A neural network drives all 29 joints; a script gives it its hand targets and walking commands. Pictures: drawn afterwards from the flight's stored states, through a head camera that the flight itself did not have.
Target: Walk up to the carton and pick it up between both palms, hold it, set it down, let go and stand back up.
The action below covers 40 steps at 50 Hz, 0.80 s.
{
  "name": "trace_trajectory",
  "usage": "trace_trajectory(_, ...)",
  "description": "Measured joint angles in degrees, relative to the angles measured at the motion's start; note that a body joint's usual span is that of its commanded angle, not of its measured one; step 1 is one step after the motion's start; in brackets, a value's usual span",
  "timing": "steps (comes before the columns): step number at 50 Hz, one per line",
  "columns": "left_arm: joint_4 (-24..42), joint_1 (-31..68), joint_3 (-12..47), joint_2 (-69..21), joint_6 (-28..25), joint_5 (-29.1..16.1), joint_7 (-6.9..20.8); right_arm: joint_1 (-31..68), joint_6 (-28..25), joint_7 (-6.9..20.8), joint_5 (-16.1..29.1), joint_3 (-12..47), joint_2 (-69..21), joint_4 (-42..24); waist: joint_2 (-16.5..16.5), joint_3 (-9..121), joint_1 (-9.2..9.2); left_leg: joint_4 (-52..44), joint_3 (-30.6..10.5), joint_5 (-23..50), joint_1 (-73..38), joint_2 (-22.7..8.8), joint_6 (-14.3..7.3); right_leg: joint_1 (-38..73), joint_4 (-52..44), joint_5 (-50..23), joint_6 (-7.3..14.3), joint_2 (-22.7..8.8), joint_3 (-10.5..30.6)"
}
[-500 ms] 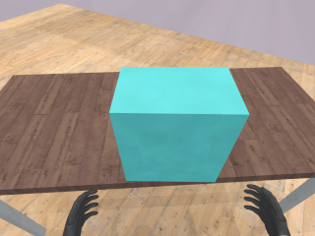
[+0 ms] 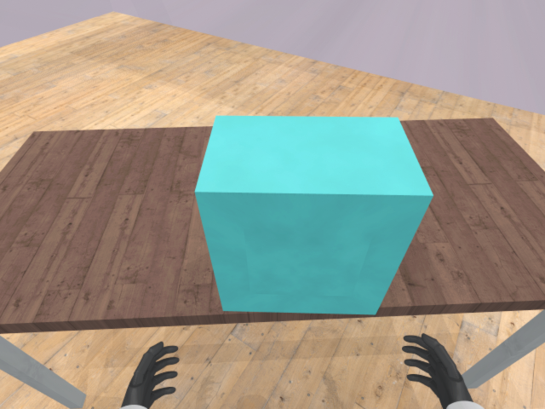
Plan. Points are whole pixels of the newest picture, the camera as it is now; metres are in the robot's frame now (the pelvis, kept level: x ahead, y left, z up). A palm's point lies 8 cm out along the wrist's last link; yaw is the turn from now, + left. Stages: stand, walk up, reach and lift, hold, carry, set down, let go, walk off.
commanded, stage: set down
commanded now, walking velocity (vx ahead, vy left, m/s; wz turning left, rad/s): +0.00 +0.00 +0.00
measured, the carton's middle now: (302, 223) +0.40 -0.02 +0.06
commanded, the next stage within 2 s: let go in 0.20 s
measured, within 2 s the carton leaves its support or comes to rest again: neither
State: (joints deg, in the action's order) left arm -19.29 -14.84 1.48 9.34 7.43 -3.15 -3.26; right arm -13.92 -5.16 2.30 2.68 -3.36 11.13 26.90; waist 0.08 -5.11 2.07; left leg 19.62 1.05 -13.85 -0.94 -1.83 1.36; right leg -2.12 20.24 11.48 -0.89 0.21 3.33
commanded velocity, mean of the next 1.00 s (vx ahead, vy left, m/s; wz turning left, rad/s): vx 0.00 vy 0.00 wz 0.00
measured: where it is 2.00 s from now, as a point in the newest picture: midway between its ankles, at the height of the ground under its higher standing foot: outside the picture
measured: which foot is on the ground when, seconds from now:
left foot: down 0.00-1.00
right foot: down 0.00-1.00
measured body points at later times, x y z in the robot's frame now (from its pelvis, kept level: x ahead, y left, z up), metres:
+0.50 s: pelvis +0.01 +0.00 +0.00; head +0.01 +0.01 +0.45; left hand +0.18 +0.23 -0.08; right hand +0.17 -0.23 -0.09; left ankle -0.03 +0.13 -0.75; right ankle +0.00 -0.13 -0.75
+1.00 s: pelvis +0.00 +0.01 -0.01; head +0.00 +0.01 +0.44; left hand +0.12 +0.26 -0.11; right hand +0.12 -0.26 -0.11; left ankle -0.03 +0.13 -0.75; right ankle +0.00 -0.13 -0.75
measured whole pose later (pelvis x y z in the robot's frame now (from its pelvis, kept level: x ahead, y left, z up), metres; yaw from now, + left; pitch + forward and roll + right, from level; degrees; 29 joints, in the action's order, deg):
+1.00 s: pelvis +0.00 +0.01 -0.01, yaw +1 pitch -3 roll -1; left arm -38.2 -15.6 -3.3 12.8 -0.5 2.0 -0.4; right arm -14.9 -2.9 -0.2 -0.6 -2.9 14.4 41.8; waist 0.0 -1.8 0.1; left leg 28.4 0.9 -18.0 7.3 -1.7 0.7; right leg -9.3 27.1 14.9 -1.6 -0.3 2.0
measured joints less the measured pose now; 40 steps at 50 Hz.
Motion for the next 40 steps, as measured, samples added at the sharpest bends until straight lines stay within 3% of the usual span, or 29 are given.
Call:
trace_trajectory(24, -7.91, 1.98, -1.95, 0.79, -0.40, 3.23, 2.72, 1.88, -7.79, -1.47, -2.61, 1.48, 0.02, 13.56, -0.74, -0.19, -1.06, 1.85, 0.66, -2.09, 0.43, -0.54, -0.15, 0.17, 0.13, 0.98, -0.23, 0.32, -0.04)
trace_trajectory(40, -10.83, 3.76, -1.68, -0.04, 0.88, 4.18, 2.75, 3.66, -7.56, -1.20, -3.88, 1.17, -0.15, 17.88, -0.46, -0.01, -0.98, 3.13, 1.22, -2.79, 0.27, -0.51, -0.39, 0.27, 1.18, 1.41, -0.45, 0.17, 0.07)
